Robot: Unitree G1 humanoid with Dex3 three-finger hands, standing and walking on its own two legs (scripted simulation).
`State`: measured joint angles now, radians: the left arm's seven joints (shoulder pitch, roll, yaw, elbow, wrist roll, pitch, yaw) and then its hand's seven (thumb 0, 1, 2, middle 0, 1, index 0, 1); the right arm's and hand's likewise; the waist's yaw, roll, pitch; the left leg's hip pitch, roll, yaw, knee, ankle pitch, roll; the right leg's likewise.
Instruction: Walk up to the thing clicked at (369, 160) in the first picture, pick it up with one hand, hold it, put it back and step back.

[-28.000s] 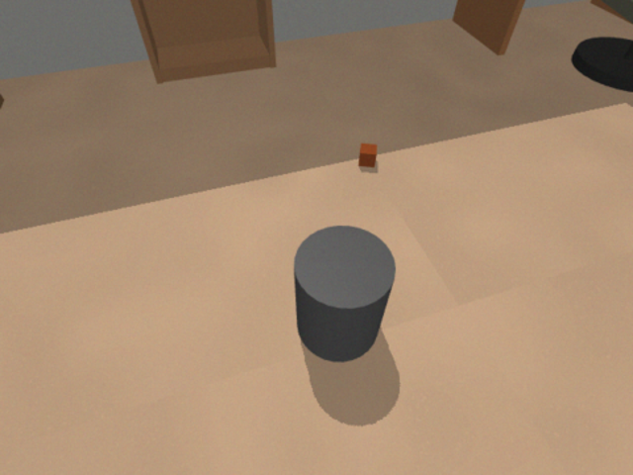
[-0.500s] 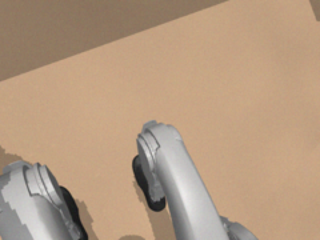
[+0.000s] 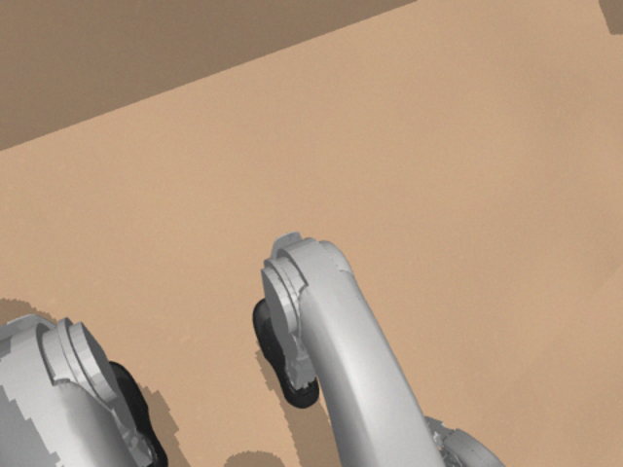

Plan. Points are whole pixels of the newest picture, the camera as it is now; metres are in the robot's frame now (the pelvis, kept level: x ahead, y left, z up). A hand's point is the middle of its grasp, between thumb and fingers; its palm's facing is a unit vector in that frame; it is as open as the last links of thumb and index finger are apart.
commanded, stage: approach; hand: left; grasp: from above
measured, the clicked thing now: out of the picture +0.47 +0.35 -0.30
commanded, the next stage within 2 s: rest palm in 0.62 s
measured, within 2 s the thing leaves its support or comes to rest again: neither
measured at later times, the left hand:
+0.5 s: hand out of the picture +0.48 +0.32 -0.17, palm faces -0.01 -0.44 -0.90, open 14.0 cm
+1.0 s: hand out of the picture +0.46 +0.34 -0.19, palm faces -0.04 -0.45 -0.89, open 14.0 cm
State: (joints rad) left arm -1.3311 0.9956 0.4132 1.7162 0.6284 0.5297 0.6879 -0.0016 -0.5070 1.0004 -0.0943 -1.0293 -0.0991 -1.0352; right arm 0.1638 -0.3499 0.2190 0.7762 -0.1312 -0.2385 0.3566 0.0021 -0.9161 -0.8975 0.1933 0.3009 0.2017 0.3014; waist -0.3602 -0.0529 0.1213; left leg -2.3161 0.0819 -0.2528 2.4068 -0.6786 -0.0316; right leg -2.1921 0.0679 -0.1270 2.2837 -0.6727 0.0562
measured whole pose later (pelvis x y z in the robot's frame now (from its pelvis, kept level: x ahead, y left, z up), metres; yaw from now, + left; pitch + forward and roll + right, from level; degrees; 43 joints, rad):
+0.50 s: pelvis +0.00 +0.00 +0.01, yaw +0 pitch +32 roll -12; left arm -1.40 0.93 0.39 1.74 0.61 0.57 0.76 0.00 -0.52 0.99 -0.08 -1.04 -0.09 -1.03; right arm 0.18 -0.36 0.20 0.79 -0.14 -0.23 0.39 0.00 -0.91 -0.89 0.19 0.30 0.20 0.30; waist -0.42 -0.03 0.13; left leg -2.29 0.09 -0.26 2.39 -0.69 -0.04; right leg -2.17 0.07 -0.13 2.27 -0.68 0.05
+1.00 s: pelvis +0.00 +0.00 +0.00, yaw +0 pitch +31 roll -12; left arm -1.40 0.99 0.34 1.80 0.60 0.52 0.75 0.00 -0.52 1.02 -0.08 -1.03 -0.08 -1.04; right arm 0.14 -0.35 0.24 0.80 -0.17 -0.25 0.37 0.00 -0.91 -0.90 0.19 0.30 0.20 0.30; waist -0.42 -0.06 0.16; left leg -2.29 0.07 -0.26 2.40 -0.68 -0.04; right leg -2.16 0.06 -0.14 2.28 -0.68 0.05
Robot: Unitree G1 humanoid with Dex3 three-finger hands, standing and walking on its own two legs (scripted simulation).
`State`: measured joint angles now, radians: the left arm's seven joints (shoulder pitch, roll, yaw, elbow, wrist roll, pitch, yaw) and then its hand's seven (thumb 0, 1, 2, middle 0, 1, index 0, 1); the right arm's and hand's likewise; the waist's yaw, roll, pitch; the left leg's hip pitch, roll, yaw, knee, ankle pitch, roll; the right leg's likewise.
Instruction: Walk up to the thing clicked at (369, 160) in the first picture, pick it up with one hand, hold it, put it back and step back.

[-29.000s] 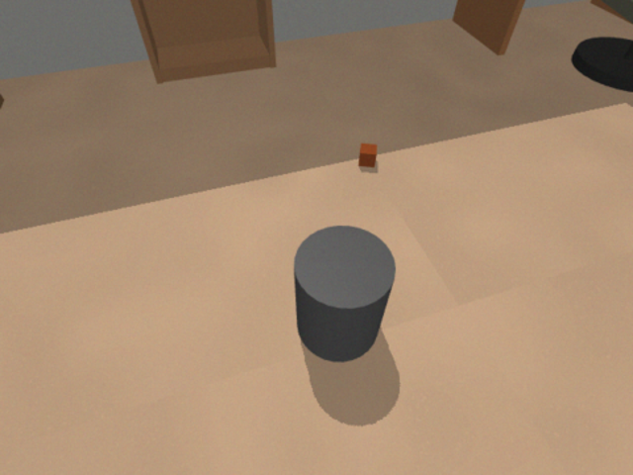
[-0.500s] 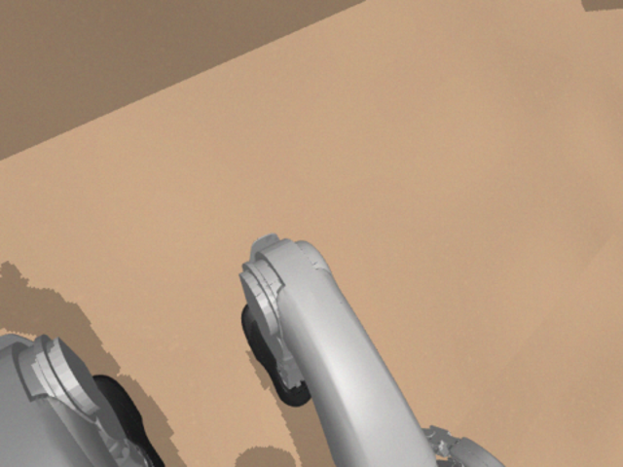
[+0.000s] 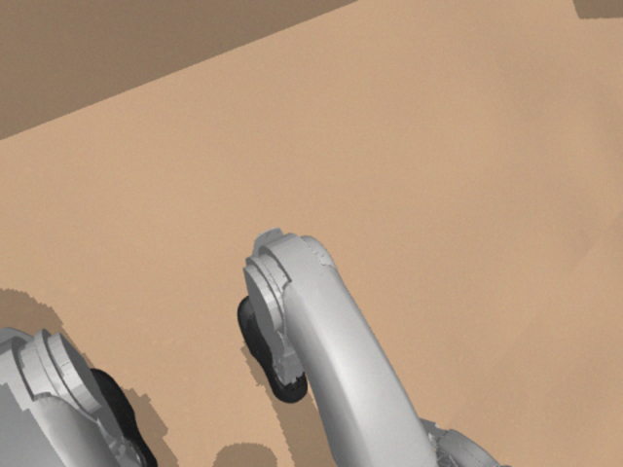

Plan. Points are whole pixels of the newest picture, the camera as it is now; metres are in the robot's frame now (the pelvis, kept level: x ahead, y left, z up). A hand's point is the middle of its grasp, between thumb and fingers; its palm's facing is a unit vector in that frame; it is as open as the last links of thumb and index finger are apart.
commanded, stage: rest palm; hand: left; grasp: from above
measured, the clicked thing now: out of the picture +0.47 +0.35 -0.30
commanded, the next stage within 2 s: none
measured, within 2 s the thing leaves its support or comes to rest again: neither
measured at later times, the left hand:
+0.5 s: hand out of the picture +0.47 +0.33 -0.24, palm faces +0.00 -0.44 -0.90, open 14.1 cm
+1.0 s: hand out of the picture +0.47 +0.33 -0.25, palm faces -0.02 -0.45 -0.89, open 13.8 cm
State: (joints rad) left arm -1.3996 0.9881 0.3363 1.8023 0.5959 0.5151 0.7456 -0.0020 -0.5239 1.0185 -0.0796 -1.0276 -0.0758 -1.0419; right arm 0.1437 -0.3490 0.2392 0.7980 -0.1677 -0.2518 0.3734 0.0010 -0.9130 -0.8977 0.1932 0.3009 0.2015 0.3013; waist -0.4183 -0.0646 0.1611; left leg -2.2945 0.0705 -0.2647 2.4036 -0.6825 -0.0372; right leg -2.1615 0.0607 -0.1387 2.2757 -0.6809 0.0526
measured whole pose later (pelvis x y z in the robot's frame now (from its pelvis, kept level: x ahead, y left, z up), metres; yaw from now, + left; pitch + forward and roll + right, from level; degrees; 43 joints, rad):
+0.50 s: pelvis +0.00 +0.00 -0.01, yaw -2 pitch +30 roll -14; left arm -1.40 1.06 0.37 1.77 0.55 0.49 0.82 0.00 -0.56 1.08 -0.10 -1.02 -0.07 -1.06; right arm 0.14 -0.39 0.32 0.73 -0.19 -0.26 0.42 0.00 -0.92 -0.90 0.19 0.30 0.20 0.30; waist -0.46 -0.12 0.24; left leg -2.31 0.07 -0.30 2.45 -0.70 -0.04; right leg -2.17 0.07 -0.16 2.29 -0.68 0.06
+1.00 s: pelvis +0.00 +0.00 -0.01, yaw -2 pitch +29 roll -15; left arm -1.38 1.08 0.34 1.79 0.54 0.46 0.81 0.00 -0.53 1.09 -0.10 -1.05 -0.08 -1.08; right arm 0.13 -0.41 0.35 0.69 -0.19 -0.27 0.41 0.00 -0.92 -0.90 0.19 0.30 0.20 0.30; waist -0.47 -0.14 0.25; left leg -2.31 0.07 -0.32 2.46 -0.69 -0.04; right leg -2.16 0.08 -0.18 2.29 -0.67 0.06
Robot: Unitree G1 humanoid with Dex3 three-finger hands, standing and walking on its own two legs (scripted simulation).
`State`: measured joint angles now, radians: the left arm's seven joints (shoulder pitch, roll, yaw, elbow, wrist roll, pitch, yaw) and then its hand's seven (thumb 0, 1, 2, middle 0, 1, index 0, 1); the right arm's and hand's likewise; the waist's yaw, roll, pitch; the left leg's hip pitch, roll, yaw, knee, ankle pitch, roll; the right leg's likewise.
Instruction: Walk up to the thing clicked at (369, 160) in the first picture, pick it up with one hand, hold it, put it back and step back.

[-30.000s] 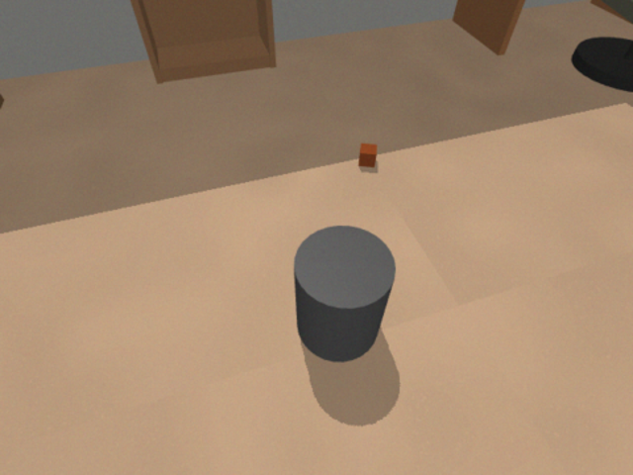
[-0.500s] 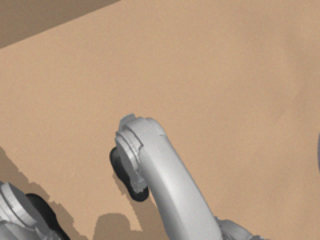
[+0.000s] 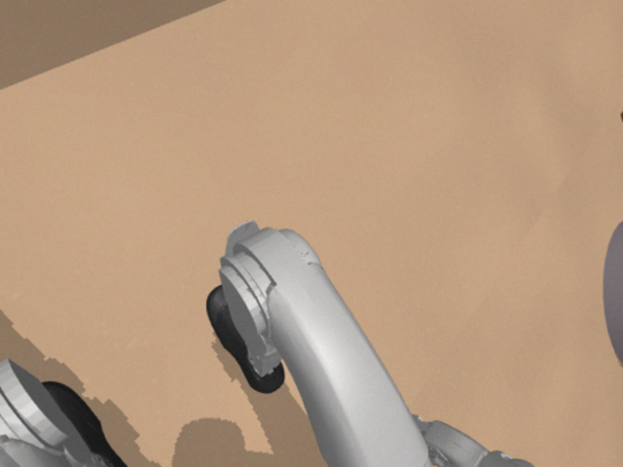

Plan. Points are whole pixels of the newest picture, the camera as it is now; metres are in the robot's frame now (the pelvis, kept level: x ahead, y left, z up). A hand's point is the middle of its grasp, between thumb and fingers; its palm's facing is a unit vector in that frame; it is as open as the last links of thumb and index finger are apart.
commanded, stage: rest palm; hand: left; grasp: from above
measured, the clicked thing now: out of the picture +0.45 +0.36 -0.29
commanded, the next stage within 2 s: close in 1.50 s
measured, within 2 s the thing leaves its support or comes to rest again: neither
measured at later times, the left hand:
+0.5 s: hand out of the picture +0.46 +0.35 -0.25, palm faces +0.01 -0.45 -0.89, open 13.5 cm
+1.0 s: hand out of the picture +0.45 +0.34 -0.26, palm faces +0.00 -0.45 -0.89, open 12.3 cm
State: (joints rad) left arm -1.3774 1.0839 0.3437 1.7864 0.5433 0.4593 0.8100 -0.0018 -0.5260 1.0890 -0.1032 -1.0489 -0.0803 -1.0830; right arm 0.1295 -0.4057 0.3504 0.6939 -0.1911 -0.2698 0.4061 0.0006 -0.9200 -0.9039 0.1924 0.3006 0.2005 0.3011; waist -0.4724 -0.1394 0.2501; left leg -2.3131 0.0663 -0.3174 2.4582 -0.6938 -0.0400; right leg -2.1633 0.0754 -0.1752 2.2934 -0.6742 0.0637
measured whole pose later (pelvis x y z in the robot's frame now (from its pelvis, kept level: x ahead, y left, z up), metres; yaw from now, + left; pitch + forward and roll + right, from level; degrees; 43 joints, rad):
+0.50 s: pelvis +0.00 +0.00 +0.00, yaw -1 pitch +29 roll -16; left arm -1.38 1.11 0.34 1.78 0.54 0.45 0.82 0.00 -0.50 1.13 -0.13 -1.07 -0.10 -1.11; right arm 0.13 -0.41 0.36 0.68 -0.19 -0.28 0.41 0.00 -0.92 -0.91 0.19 0.30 0.20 0.30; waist -0.48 -0.15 0.26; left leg -2.31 0.06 -0.33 2.47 -0.71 -0.04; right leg -2.15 0.08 -0.18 2.29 -0.68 0.07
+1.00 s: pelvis +0.00 +0.00 +0.00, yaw -1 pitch +29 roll -16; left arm -1.36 1.10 0.34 1.77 0.53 0.44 0.82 0.00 -0.33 1.07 -0.22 -1.07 -0.21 -1.09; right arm 0.13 -0.41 0.37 0.67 -0.19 -0.28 0.41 0.00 -0.92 -0.90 0.19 0.30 0.20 0.30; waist -0.48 -0.16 0.27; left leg -2.31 0.06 -0.33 2.46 -0.71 -0.04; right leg -2.15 0.08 -0.19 2.29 -0.69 0.07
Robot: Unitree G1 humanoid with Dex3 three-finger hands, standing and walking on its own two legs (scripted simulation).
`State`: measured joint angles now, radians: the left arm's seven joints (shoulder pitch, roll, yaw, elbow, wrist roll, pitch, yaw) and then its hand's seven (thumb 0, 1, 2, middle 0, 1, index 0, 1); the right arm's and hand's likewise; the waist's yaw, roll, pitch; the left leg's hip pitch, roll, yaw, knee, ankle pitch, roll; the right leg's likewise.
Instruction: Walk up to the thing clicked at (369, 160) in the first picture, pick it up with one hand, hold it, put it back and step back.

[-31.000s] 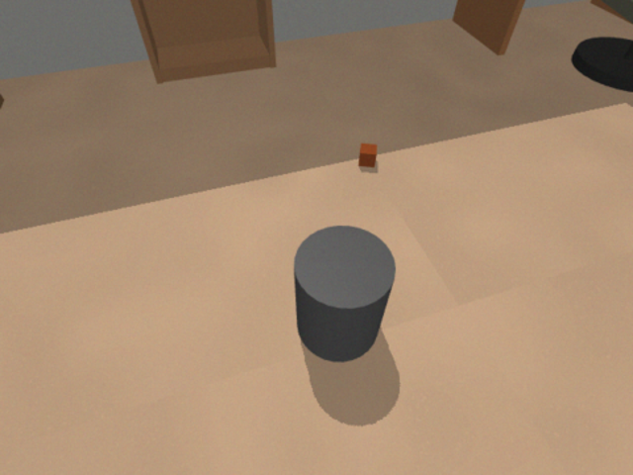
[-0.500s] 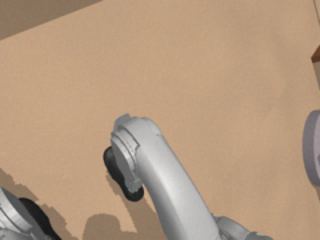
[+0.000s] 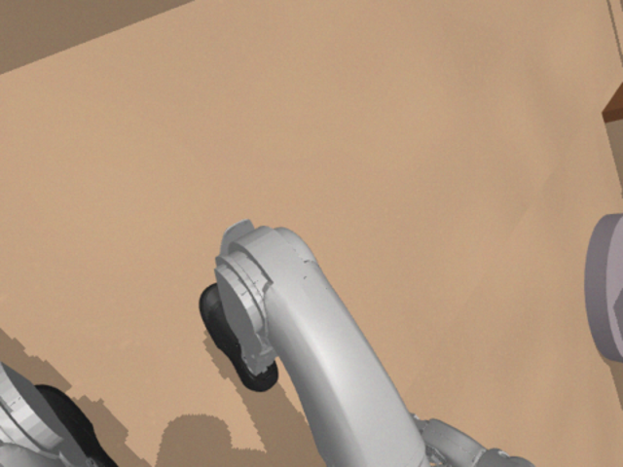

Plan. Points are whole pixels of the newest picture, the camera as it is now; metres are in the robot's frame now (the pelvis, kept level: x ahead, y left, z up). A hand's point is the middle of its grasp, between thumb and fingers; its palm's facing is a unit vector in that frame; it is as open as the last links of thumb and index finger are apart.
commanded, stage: rest palm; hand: left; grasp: from above
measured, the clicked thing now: out of the picture +0.45 +0.37 -0.29
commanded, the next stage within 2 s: close in 0.50 s
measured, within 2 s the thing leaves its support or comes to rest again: neither
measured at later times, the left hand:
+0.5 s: hand out of the picture +0.44 +0.35 -0.26, palm faces +0.00 -0.45 -0.90, open 11.7 cm
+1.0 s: hand out of the picture +0.44 +0.35 -0.26, palm faces +0.01 -0.45 -0.89, open 11.2 cm
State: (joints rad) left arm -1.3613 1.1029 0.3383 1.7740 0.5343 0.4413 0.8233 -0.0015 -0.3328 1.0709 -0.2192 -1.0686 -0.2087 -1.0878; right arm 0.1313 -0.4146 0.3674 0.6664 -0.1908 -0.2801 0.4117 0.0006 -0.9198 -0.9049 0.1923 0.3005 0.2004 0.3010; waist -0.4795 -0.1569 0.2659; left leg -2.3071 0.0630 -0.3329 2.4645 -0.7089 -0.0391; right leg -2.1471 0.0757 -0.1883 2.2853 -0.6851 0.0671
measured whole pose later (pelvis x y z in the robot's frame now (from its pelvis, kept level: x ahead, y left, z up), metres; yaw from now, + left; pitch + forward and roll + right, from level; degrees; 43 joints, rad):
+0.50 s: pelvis +0.00 +0.00 +0.00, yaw +0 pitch +29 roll -16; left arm -1.35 1.11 0.33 1.78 0.54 0.43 0.82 0.00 -0.23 0.97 -0.30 -0.98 -0.29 -0.99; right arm 0.13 -0.41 0.37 0.67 -0.19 -0.29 0.41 0.00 -0.92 -0.90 0.19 0.30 0.20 0.30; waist -0.47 -0.16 0.27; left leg -2.30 0.06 -0.34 2.47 -0.71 -0.04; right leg -2.14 0.08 -0.19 2.29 -0.69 0.07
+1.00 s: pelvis +0.00 +0.00 +0.00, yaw +0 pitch +29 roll -16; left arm -1.35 1.11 0.34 1.77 0.53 0.43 0.81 0.00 -0.10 0.74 -0.41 -0.81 -0.41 -0.82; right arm 0.12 -0.42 0.37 0.67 -0.19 -0.29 0.40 0.00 -0.91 -0.90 0.19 0.30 0.20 0.30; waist -0.47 -0.16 0.27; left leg -2.30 0.06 -0.34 2.46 -0.71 -0.04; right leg -2.14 0.08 -0.19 2.28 -0.68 0.06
